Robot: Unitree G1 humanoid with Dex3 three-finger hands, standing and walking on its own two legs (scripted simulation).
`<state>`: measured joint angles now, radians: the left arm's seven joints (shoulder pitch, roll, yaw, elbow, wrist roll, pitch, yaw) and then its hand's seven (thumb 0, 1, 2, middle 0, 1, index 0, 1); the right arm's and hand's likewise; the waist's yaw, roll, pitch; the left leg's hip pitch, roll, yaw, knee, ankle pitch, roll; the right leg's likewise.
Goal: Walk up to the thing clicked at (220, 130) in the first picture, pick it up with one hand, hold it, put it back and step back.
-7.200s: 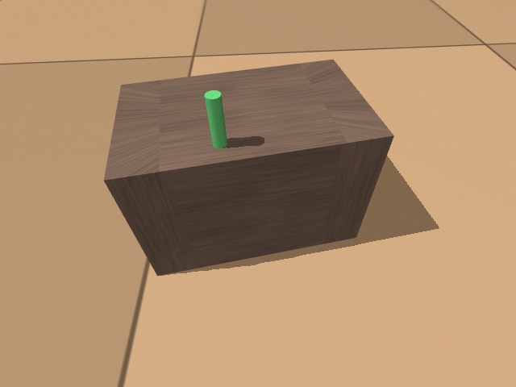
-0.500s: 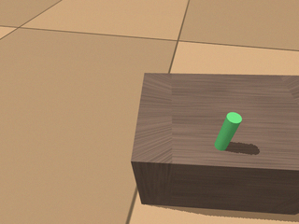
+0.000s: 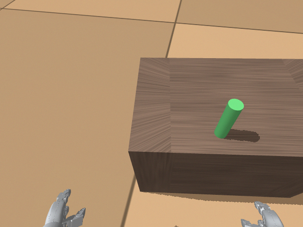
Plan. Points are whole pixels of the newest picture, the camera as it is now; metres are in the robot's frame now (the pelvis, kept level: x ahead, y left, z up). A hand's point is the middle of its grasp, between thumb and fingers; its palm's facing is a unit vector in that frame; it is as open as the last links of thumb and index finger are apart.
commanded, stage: go down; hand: right
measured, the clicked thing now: (227, 120) +0.47 -0.22 -0.08
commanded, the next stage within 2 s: none
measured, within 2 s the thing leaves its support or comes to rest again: neither
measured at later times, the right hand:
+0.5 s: hand (261, 225) +0.16 -0.26 -0.13, palm faces +0.06 +0.94 -0.33, open 17.4 cm
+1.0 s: hand (269, 217) +0.18 -0.28 -0.12, palm faces +0.08 +0.95 -0.31, open 17.7 cm
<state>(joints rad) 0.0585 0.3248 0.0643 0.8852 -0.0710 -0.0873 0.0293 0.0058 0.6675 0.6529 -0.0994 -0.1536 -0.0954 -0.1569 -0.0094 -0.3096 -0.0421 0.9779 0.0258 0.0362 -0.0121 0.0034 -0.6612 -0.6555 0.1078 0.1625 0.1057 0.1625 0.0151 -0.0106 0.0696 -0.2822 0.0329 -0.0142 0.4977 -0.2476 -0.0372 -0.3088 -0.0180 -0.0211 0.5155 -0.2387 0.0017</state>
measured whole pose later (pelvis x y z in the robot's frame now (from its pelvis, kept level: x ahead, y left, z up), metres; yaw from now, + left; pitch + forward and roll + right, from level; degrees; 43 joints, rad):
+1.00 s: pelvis +0.03 +0.01 -0.04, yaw -2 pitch +11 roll +1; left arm 0.38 0.26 0.04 0.34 -0.03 -0.10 0.11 -0.01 -0.54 0.05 -0.06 -0.05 -0.06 -0.06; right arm 0.29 -0.44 -0.26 0.31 0.01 0.37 0.21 -0.01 0.59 -0.03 0.04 0.06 0.05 0.06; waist 0.01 -0.01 -0.12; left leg -0.58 0.02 0.03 0.87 -0.48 -0.02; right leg -0.63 -0.03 0.03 0.91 -0.46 0.02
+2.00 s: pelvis +0.01 +0.00 -0.04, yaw -1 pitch +13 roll +3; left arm 0.32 0.28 -0.03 0.43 0.01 -0.20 0.13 -0.01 -0.53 0.05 -0.06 -0.05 -0.06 -0.05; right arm -0.39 -0.78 -0.56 1.06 0.09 -0.08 0.51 -0.02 0.55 -0.04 0.05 0.05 0.05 0.05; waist 0.08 0.03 -0.09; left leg -0.67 0.00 0.03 0.85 -0.41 -0.02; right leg -0.73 -0.05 0.04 0.92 -0.42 0.01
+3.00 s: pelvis +0.00 -0.01 -0.05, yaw +0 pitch +16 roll +4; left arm 0.30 0.29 -0.05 0.38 0.02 -0.18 0.10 -0.01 -0.53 0.05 -0.06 -0.05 -0.06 -0.06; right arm -0.59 -0.92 -0.64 1.23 0.10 -0.18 0.58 -0.02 0.53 -0.04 0.07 0.05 0.06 0.05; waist 0.13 0.03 -0.11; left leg -0.74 -0.01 0.03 0.86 -0.40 -0.04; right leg -0.82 -0.05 0.05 0.97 -0.43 0.00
